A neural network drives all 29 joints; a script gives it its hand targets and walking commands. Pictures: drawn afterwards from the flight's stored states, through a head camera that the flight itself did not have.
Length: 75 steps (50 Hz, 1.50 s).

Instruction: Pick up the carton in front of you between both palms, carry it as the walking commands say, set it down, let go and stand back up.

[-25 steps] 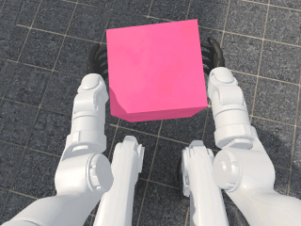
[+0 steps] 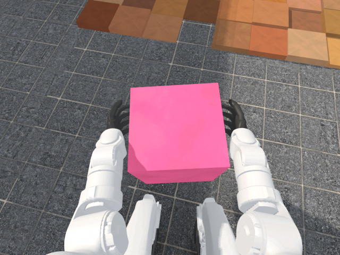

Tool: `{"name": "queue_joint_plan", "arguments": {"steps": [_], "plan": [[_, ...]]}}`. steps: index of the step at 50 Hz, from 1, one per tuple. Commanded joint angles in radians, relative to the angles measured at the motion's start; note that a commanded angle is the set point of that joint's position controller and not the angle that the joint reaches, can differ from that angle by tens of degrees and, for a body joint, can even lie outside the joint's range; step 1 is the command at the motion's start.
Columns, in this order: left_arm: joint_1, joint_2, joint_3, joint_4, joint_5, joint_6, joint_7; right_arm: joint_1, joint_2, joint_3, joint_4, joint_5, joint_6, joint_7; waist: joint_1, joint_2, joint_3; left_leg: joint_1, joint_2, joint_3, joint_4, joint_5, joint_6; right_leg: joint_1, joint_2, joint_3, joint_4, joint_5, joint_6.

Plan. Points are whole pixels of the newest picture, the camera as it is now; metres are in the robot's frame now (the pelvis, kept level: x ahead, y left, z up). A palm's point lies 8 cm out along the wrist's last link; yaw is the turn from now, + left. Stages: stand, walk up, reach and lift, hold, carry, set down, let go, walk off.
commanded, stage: reach and lift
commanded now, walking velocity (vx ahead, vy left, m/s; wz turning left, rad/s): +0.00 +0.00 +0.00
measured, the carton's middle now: (177, 140) +0.40 +0.02 -0.10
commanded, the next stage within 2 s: hold in 1.70 s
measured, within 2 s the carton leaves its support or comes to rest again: neither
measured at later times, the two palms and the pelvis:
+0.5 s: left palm (95, 113) +0.36 +0.16 +0.12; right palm (271, 119) +0.36 -0.14 +0.12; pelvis +0.05 +0.00 +0.13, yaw +0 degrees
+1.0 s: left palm (80, 102) +0.34 +0.16 +0.18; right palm (295, 113) +0.34 -0.14 +0.18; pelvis +0.04 +0.01 +0.15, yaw +0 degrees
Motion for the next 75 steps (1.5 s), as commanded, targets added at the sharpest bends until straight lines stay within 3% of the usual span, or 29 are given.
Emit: {"name": "queue_joint_plan", "arguments": {"steps": [1, 15, 26, 31, 36, 41, 50, 75], "plan": [[-0.549, -1.076, -0.598, 0.043, -0.128, -0.003, -0.259, -0.526, 1.073, 0.536, 0.014, 0.129, -0.017, 0.233, -0.002, -0.002, -0.631, 0.46, -0.116, 0.027, -0.237, 0.189, 0.011, 0.484, 0.114, -0.006, -0.243, 0.177, -0.007], [-0.293, -1.075, -0.66, -0.017, -0.106, 0.005, -0.264, -0.281, 1.083, 0.616, -0.076, 0.13, -0.002, 0.238, -0.008, -0.008, -0.425, 0.831, -0.086, -0.026, -0.531, 0.346, 0.028, 0.857, 0.081, 0.048, -0.539, 0.35, -0.012], [-0.145, -1.066, -0.722, -0.122, -0.118, 0.108, -0.279, -0.132, 1.069, 0.668, -0.189, 0.147, 0.102, 0.259, -0.022, 0.005, -0.232, 1.132, -0.06, -0.039, -0.777, 0.489, 0.023, 1.152, 0.054, 0.058, -0.786, 0.492, -0.012], [-0.116, -1.056, -0.749, -0.187, -0.128, 0.177, -0.288, -0.1, 1.064, 0.687, -0.252, 0.164, 0.174, 0.269, -0.03, 0.001, -0.125, 1.243, -0.047, -0.042, -0.886, 0.477, 0.024, 1.263, 0.045, 0.053, -0.893, 0.484, -0.01], [-0.109, -1.027, -0.679, -0.169, -0.093, 0.235, -0.297, -0.095, 1.031, 0.618, -0.236, 0.13, 0.235, 0.28, -0.034, 0.004, 0.034, 1.263, -0.041, -0.036, -0.965, 0.357, 0.028, 1.285, 0.037, 0.044, -0.968, 0.371, -0.018], [-0.192, -1.024, -0.606, -0.13, -0.059, 0.242, -0.307, -0.185, 1.021, 0.547, -0.196, 0.099, 0.242, 0.299, -0.03, 0.012, 0.093, 1.26, -0.033, -0.027, -0.985, 0.241, 0.038, 1.273, 0.031, 0.03, -0.982, 0.257, -0.024], [-0.279, -1.056, -0.631, -0.157, -0.072, 0.234, -0.312, -0.268, 1.035, 0.567, -0.227, 0.105, 0.235, 0.305, -0.038, 0.007, 0.009, 1.304, -0.032, -0.022, -0.983, 0.259, 0.035, 1.318, 0.034, 0.027, -0.98, 0.269, -0.022], [-0.086, -0.993, -0.692, -0.32, -0.108, 0.289, -0.298, -0.066, 1.005, 0.63, -0.383, 0.146, 0.293, 0.279, -0.032, 0.0, 0.003, 1.413, -0.047, -0.03, -1.026, 0.512, 0.02, 1.429, 0.04, 0.041, -1.033, 0.526, -0.003]]}}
